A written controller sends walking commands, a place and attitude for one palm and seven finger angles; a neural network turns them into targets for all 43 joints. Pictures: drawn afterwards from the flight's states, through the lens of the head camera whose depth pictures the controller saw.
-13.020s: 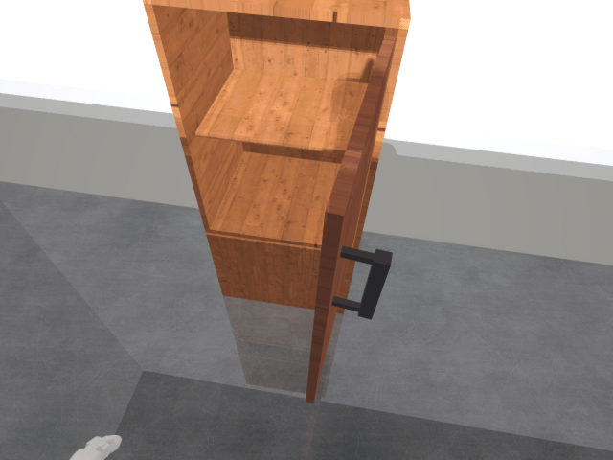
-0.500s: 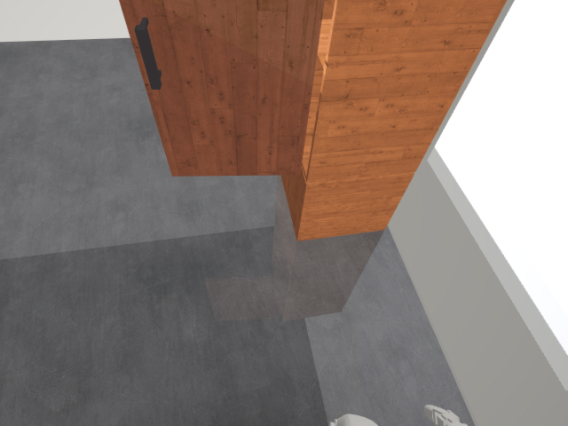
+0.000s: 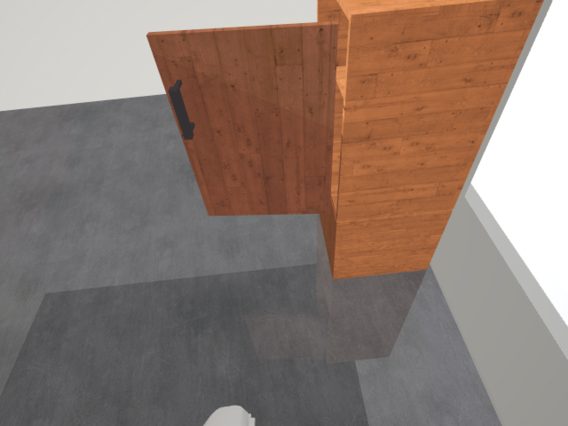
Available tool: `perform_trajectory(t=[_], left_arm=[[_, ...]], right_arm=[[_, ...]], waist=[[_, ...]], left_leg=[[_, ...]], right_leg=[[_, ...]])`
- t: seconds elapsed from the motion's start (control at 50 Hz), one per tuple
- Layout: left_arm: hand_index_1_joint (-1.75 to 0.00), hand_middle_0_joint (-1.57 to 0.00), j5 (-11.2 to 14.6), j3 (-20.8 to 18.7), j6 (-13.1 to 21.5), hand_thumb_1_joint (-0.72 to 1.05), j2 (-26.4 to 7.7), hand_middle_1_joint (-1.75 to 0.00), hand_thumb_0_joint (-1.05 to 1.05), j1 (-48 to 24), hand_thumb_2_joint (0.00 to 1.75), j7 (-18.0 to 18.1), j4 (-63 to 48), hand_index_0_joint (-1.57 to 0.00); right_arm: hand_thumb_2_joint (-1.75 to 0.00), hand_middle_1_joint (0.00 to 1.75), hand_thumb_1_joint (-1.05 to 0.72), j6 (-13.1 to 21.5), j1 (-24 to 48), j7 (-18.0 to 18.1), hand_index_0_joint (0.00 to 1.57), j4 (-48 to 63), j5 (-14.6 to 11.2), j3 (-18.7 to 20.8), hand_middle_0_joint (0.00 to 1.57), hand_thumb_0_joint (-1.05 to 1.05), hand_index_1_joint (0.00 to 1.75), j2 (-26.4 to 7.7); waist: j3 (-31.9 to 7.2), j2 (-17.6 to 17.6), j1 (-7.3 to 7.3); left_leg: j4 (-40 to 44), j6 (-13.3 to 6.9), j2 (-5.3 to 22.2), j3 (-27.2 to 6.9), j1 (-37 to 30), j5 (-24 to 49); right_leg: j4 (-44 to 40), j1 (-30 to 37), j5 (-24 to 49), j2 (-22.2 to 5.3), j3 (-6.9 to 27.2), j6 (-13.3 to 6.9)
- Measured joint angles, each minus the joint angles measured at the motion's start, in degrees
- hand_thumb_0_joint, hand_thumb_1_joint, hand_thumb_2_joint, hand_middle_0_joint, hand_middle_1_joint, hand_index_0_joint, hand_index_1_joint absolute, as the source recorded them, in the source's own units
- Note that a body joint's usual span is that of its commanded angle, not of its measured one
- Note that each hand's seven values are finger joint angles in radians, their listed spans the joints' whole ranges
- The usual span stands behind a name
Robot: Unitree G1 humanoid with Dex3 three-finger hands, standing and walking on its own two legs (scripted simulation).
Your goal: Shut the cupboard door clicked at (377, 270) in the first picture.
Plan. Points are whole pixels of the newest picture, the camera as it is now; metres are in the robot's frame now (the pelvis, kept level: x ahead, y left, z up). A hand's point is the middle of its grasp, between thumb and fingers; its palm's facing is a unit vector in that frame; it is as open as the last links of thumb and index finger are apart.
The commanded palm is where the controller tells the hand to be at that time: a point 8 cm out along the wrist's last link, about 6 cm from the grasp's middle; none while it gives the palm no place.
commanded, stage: take the last steps up to it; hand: left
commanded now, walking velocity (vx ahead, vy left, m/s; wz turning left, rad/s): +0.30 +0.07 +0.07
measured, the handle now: (183, 110) +0.79 +0.31 +0.04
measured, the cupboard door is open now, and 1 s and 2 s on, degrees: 83 83 83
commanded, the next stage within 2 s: come to a stop and stand still in 0.62 s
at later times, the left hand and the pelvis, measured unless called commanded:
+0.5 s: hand (155, 394) +0.21 +0.27 -0.18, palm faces +0.06 -0.98 -0.21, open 7.4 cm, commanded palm none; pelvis +0.17 +0.08 -0.01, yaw -1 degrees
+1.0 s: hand (179, 329) +0.33 +0.26 -0.19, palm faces +0.03 -0.97 -0.23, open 7.3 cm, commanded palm none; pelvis +0.29 +0.08 -0.02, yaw -2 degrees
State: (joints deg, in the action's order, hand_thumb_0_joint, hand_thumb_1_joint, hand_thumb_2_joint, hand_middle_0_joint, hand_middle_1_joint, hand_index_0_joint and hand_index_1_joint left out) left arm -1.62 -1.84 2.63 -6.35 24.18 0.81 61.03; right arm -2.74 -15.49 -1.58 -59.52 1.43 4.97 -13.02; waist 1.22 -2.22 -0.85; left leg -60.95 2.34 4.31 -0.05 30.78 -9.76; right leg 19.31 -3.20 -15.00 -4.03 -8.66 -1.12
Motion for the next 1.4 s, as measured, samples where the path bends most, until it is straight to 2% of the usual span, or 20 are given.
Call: perform_trajectory(t=[0.12,0.22,0.26,0.3,0.34,0.4,0.5,0.62,0.66,0.7,0.76,0.8,0.92,1.02,1.06,1.1,1.16,1.22,1.3,1.4], left_arm=[[-0.3,-0.2,-0.4,0.1,0.9,0.91,1.0,-0.3,0.0,3.5,0.9,0.1,2.8,-0.2],[-0.3,-0.2,-0.5,-0.2,0.3,0.91,0.8,-0.3,0.0,5.0,0.9,0.2,5.0,-0.2],[-0.3,-0.2,-0.1,-0.4,-0.2,0.9,0.7,-0.3,0.0,5.6,0.9,0.1,5.8,-0.2],[-0.3,-0.2,0.3,-0.5,-1.4,0.91,-0.1,-0.3,0.0,3.7,0.9,0.0,6.5,-0.2],[-0.3,-0.2,0.5,-0.7,-2.1,0.91,-0.9,-0.3,0.0,1.4,0.9,0.0,6.2,-0.2],[-0.3,-0.2,0.3,-1.4,-2.1,0.91,-2.1,-0.3,0.01,-2.9,0.9,-0.2,4.5,-0.2],[-0.3,-0.2,0.0,-2.2,-2.0,0.91,-3.9,-0.29,0.0,-10.9,0.9,-0.6,-0.9,-0.19],[-0.3,-0.2,-0.1,-2.0,-1.3,0.91,-4.0,-0.29,0.0,-17.2,0.9,-1.3,-5.2,-0.19],[-0.3,-0.2,-0.3,-1.8,-0.3,0.91,-4.1,-0.29,0.0,-17.5,0.9,-1.4,-5.8,-0.19],[-0.3,-0.2,-0.3,-1.5,0.8,0.91,-3.6,-0.29,0.0,-17.7,0.9,-1.2,-5.6,-0.19],[-0.3,-0.2,0.2,-1.0,1.0,0.91,-2.6,-0.29,0.0,-16.4,0.9,-0.6,-4.9,-0.2],[-0.3,-0.2,0.2,-0.7,0.2,0.91,-1.9,-0.29,0.0,-15.0,0.9,-0.1,-3.9,-0.2],[-0.3,-0.2,-0.1,-1.2,-2.6,0.94,-2.7,-0.3,-0.01,-12.8,0.9,1.2,-2.1,-0.2],[-0.3,-0.2,0.0,-1.7,-4.1,0.93,-3.0,-0.3,0.0,-11.6,0.9,1.3,-2.0,-0.2],[-0.3,-0.2,0.5,-2.0,-5.0,0.92,-3.9,-0.3,0.0,-11.7,0.9,1.3,-2.0,-0.2],[-0.3,-0.2,0.7,-2.1,-5.7,0.92,-4.5,-0.3,0.0,-11.9,0.9,1.7,-2.1,-0.2],[-0.3,-0.2,0.5,-2.3,-6.0,0.91,-4.8,-0.3,0.0,-12.2,0.9,1.6,-2.0,-0.2],[-0.3,-0.2,0.4,-2.4,-5.8,0.91,-5.2,-0.3,0.0,-11.9,0.9,1.3,-2.2,-0.2],[-0.3,-0.2,0.2,-2.3,-6.4,0.91,-5.6,-0.3,0.0,-11.6,0.9,0.9,-2.2,-0.2],[-0.3,-0.2,0.2,-1.8,-6.3,0.91,-5.2,-0.29,0.0,-11.9,0.9,0.4,-2.0,-0.2]], right_arm=[[-0.9,0.3,-0.91,0.2,1.5,-0.3,0.2,-1.0,-0.1,-0.6,0.19,0.01,0.3,0.8],[-0.9,0.3,-0.91,2.0,5.3,-0.3,0.2,0.1,-0.4,-1.7,0.19,0.01,0.3,2.6],[-0.9,0.3,-0.91,3.9,6.5,0.0,0.2,1.1,-0.3,-2.1,0.19,0.01,0.3,3.1],[-0.9,0.3,-0.91,5.4,7.7,0.9,0.2,1.5,-0.3,-2.3,0.19,0.01,0.3,4.4],[-0.9,0.3,-0.91,6.1,7.5,1.7,0.2,1.6,-0.5,-2.6,0.19,0.01,0.3,5.4],[-0.89,0.3,-0.94,7.4,6.5,3.2,0.21,2.1,-1.0,-1.5,0.2,-0.02,0.3,5.2],[-0.9,0.3,-0.94,6.9,2.6,3.2,0.2,-0.2,-0.4,-1.8,0.2,-0.02,0.3,3.7],[-0.9,0.3,-0.92,5.2,-2.3,2.8,0.2,-3.2,-0.1,-1.9,0.2,0.0,0.3,3.3],[-0.9,0.3,-0.91,4.7,-4.2,2.6,0.2,-4.1,-0.2,-2.0,0.2,0.0,0.3,3.4],[-0.9,0.3,-0.91,3.8,-4.4,2.4,0.2,-4.8,-0.7,-1.9,0.2,0.0,0.3,3.3],[-0.9,0.3,-0.91,2.8,-3.4,2.3,0.2,-5.0,-0.9,-1.9,0.2,0.01,0.3,3.3],[-0.9,0.3,-0.91,2.5,-2.2,2.5,0.2,-4.4,-1.0,-1.9,0.19,0.01,0.3,3.3],[-0.9,0.3,-0.91,1.4,1.9,3.1,0.2,-1.4,-1.4,-2.1,0.19,0.01,0.3,4.2],[-0.9,0.3,-0.93,1.0,4.0,3.2,0.2,-0.3,-1.3,-1.5,0.19,0.02,0.3,3.5],[-0.9,0.3,-0.92,1.5,4.5,3.2,0.2,0.0,-1.0,-1.6,0.19,0.01,0.3,4.1],[-0.9,0.3,-0.92,1.5,5.1,3.5,0.2,0.6,-0.7,-2.0,0.2,0.01,0.3,4.8],[-0.9,0.3,-0.93,1.4,6.1,4.2,0.2,1.2,-0.4,-2.4,0.2,0.01,0.3,5.0],[-0.9,0.3,-0.92,1.6,7.2,4.4,0.2,1.9,-0.5,-2.7,0.2,0.01,0.3,5.2],[-0.9,0.3,-0.91,2.0,8.0,4.2,0.2,2.7,-0.5,-2.6,0.2,0.01,0.3,5.5],[-0.9,0.3,-0.91,1.8,7.1,3.5,0.2,2.3,-0.2,-2.2,0.2,0.01,0.3,5.1]], waist=[[1.1,0.5,-1.98],[2.2,1.9,-3.57],[2.4,2.2,-3.26],[3.6,3.6,-2.67],[3.7,4.0,-2.29],[3.0,4.1,-0.92],[1.4,3.8,-0.13],[1.8,2.1,1.65],[1.9,1.5,1.93],[2.7,0.0,2.18],[3.6,-0.3,1.95],[3.6,-0.1,1.72],[4.1,0.8,0.82],[5.0,1.4,0.01],[5.3,3.2,-0.19],[5.4,4.2,-0.6],[4.9,4.1,-0.48],[4.1,4.3,-0.34],[3.1,4.0,0.24],[2.1,2.6,1.6]], left_leg=[[11.7,-0.1,1.6,2.6,-1.3,-0.6],[24.5,-1.9,0.1,5.9,-7.0,-3.6],[29.4,-3.1,-0.8,6.9,-10.8,-2.8],[26.0,-3.7,-1.7,7.8,-11.2,-5.5],[26.7,-3.9,-1.9,8.9,-13.8,-7.1],[31.6,-3.8,-2.5,10.1,-18.5,-6.5],[38.3,-3.9,-3.6,10.4,-24.8,-5.9],[37.3,-2.2,-3.2,10.3,-29.2,-10.6],[32.3,-1.3,-2.1,10.1,-29.0,-14.6],[19.1,-2.0,-0.6,7.7,-24.1,-18.3],[0.6,-2.3,-1.2,3.8,-15.0,-18.4],[-1.6,-1.7,-0.9,3.1,-10.7,-16.1],[12.8,-0.1,-0.5,2.4,-7.4,-12.5],[25.0,0.1,-1.6,3.4,-11.6,-5.1],[26.1,-2.8,-2.5,4.1,-12.3,-4.6],[26.3,-4.4,-2.5,4.6,-12.3,-5.1],[29.3,-4.8,-2.0,4.5,-12.8,-3.3],[32.2,-5.0,-1.7,4.9,-13.0,-1.2],[34.6,-4.7,-1.1,5.4,-12.8,0.8],[36.3,-3.8,-0.5,5.5,-12.4,2.9]], right_leg=[[-2.0,2.9,-1.7,-0.6,-1.4,1.6],[1.6,3.8,-6.3,-2.1,-1.5,4.2],[9.1,1.7,-10.5,-3.3,-1.1,4.7],[25.7,-4.5,-14.2,-3.9,2.6,3.0],[39.7,-11.3,-13.5,-2.9,4.5,1.7],[47.0,-19.4,-8.8,-2.5,4.0,1.4],[36.7,-25.2,-3.2,-2.9,2.6,2.1],[19.2,-22.2,2.4,-1.7,2.2,1.8],[14.6,-19.0,5.1,-0.6,1.5,0.1],[17.4,-18.8,2.8,0.4,0.5,-2.0],[15.6,-15.7,1.2,1.0,-0.1,-2.0],[12.3,-13.7,2.3,1.4,0.1,-1.6],[8.8,-11.8,3.1,1.4,0.7,-1.0],[12.9,-12.8,0.4,1.0,0.8,0.8],[17.2,-14.3,-3.8,0.3,1.7,1.6],[26.0,-17.1,-12.2,1.8,4.7,1.7],[38.6,-20.3,-13.8,4.2,7.8,2.1],[43.9,-20.9,-11.7,4.6,9.0,2.9],[39.6,-17.9,-12.0,3.7,8.7,3.6],[24.5,-11.3,-13.2,2.6,7.2,2.8]])
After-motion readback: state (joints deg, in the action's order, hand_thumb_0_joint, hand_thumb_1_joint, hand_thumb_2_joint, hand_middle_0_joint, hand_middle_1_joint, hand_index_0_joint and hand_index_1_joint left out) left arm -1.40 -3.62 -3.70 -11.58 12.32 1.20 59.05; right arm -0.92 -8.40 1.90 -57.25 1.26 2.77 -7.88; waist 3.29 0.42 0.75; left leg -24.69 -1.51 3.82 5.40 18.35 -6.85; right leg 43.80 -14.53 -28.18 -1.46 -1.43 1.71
